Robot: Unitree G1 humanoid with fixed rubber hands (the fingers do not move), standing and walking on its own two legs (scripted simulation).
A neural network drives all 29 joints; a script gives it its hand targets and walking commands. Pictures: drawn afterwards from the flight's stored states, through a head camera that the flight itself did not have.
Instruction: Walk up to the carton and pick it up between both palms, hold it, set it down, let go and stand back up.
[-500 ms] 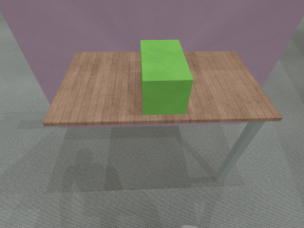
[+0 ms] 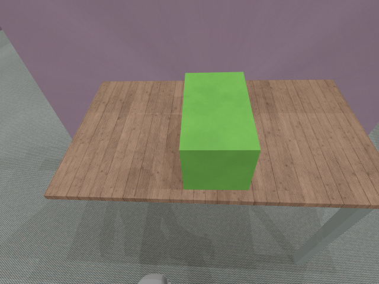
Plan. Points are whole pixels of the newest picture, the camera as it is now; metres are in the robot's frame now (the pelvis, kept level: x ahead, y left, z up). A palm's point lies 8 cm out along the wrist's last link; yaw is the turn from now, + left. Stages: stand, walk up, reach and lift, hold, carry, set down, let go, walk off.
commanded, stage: walk up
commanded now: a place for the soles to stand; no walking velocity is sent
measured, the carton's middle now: (214, 127) +0.52 -0.04 +0.01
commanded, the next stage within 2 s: none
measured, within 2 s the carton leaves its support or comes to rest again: neither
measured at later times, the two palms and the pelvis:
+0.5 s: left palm out of the picture +0.12 +0.28 -0.11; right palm out of the picture +0.14 -0.26 -0.12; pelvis +0.02 +0.01 -0.02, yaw -3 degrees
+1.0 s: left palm out of the picture +0.09 +0.26 -0.11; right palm out of the picture +0.05 -0.25 -0.11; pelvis -0.01 +0.01 +0.00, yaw -2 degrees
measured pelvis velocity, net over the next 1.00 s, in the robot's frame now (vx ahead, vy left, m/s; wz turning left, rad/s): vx -0.01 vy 0.01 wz -0.04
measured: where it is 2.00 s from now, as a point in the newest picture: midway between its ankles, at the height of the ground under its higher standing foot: outside the picture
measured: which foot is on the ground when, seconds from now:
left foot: up 0.00-0.12, down 0.14-0.52, up 0.54-0.70, down 0.72-1.00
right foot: down 0.00-0.16, up 0.18-0.46, down 0.48-1.00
